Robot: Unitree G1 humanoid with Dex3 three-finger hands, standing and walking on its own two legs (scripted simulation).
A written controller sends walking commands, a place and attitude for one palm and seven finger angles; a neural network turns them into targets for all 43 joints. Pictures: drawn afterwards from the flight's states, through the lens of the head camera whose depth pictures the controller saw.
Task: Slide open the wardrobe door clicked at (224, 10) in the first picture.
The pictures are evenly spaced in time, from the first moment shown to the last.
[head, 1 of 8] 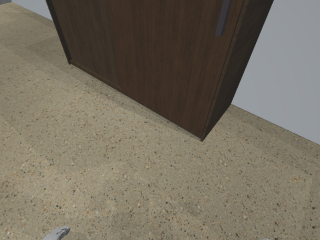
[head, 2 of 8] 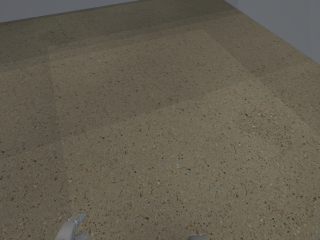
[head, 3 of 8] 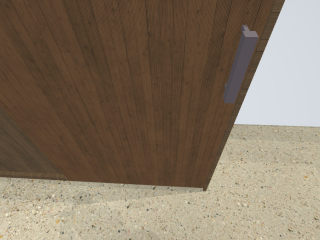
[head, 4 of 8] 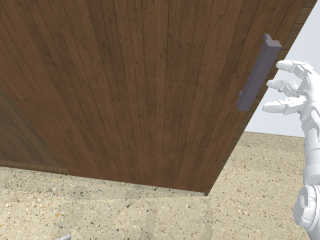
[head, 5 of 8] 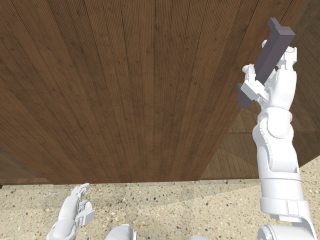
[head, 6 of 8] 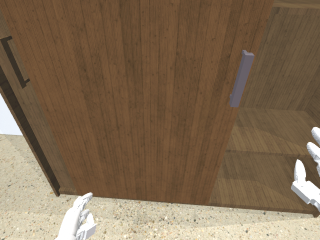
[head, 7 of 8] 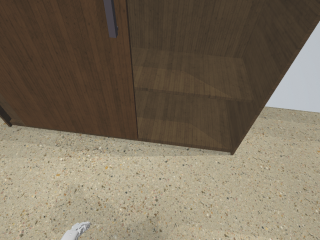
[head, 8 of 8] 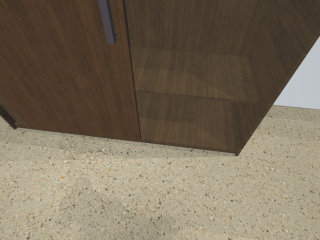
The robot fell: no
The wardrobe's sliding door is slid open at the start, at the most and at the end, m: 0.00 0.70 0.69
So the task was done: yes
